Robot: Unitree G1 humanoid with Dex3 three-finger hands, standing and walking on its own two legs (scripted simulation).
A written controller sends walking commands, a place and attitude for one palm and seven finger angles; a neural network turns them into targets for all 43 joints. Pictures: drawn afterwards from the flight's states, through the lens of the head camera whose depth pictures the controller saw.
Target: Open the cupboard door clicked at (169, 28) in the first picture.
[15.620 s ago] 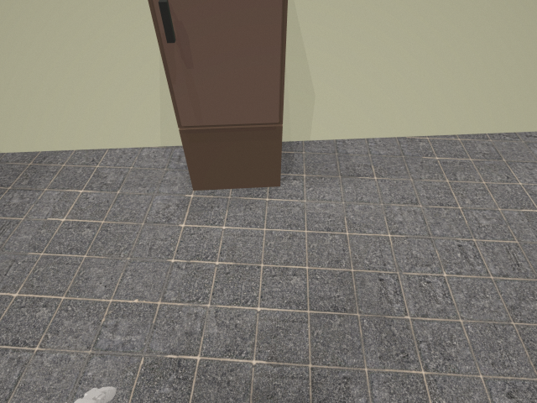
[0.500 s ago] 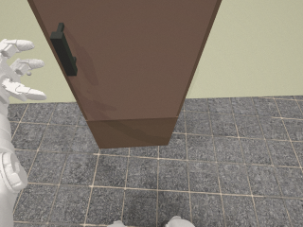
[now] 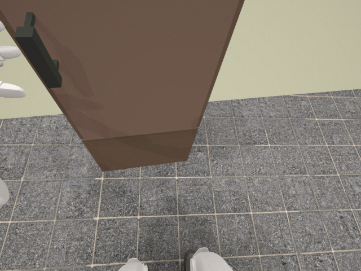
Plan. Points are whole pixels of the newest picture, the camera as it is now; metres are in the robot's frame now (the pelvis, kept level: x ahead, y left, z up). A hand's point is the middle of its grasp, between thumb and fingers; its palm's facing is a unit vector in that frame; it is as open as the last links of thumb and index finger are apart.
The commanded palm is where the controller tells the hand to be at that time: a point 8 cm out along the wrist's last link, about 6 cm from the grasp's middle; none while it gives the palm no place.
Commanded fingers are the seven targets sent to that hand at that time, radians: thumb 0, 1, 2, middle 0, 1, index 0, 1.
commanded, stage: move the hooked fingers beside the handle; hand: left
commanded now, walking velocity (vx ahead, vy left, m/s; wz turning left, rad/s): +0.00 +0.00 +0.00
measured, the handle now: (43, 52) +0.53 +0.24 +0.12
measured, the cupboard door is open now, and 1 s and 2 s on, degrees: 0 0 0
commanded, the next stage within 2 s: slide the fingers in behind the handle in 0.78 s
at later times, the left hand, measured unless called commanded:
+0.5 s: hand (10, 67) +0.49 +0.28 +0.12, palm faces +0.07 -1.00 +0.00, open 14.0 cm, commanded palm +0.47 +0.33 +0.12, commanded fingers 0.00 -0.50 0.30 -0.30 -1.20 -0.30 -1.20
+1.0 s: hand (8, 70) +0.49 +0.29 +0.12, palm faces +0.05 -1.00 +0.01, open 14.0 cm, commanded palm +0.47 +0.33 +0.12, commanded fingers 0.00 -0.50 0.30 -0.30 -1.20 -0.30 -1.20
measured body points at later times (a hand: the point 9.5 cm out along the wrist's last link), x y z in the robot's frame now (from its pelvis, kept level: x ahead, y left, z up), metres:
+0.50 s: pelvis +0.00 +0.00 +0.00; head +0.12 +0.03 +0.43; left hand +0.48 +0.34 +0.12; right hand +0.03 -0.28 -0.10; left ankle -0.03 +0.09 -0.71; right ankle +0.01 -0.13 -0.71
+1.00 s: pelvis +0.00 +0.00 +0.00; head +0.12 +0.03 +0.43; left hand +0.48 +0.34 +0.12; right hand -0.01 -0.28 -0.10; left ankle -0.03 +0.09 -0.71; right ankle +0.01 -0.13 -0.71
